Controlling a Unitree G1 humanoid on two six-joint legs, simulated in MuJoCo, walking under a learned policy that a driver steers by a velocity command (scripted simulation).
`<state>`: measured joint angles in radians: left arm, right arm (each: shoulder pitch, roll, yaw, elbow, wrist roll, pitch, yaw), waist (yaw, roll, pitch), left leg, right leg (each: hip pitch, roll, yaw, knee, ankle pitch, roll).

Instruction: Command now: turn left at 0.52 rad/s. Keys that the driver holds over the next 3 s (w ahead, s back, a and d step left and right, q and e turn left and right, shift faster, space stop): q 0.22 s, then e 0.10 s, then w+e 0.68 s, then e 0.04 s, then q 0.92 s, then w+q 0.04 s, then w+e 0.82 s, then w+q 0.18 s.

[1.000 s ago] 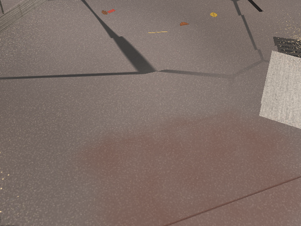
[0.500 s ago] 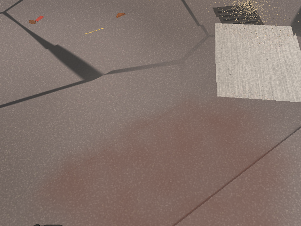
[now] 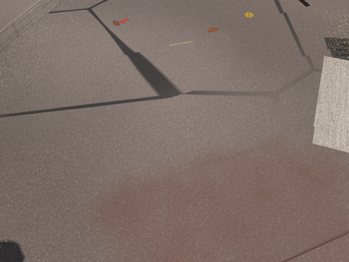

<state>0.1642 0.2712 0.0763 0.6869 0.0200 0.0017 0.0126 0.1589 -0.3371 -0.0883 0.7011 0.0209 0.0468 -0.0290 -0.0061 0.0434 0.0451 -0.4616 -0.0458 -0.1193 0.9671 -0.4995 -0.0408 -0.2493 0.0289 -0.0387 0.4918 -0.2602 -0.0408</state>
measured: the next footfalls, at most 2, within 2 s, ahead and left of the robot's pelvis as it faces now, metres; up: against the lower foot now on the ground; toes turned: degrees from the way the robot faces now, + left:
left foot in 0.28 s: +0.01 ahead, +0.16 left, +0.00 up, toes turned +11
right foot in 0.90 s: +0.27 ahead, -0.12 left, +0.00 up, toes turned -11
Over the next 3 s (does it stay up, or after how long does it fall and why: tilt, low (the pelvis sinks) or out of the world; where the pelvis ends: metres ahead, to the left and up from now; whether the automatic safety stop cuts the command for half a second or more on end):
stays up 0.85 -0.12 -0.03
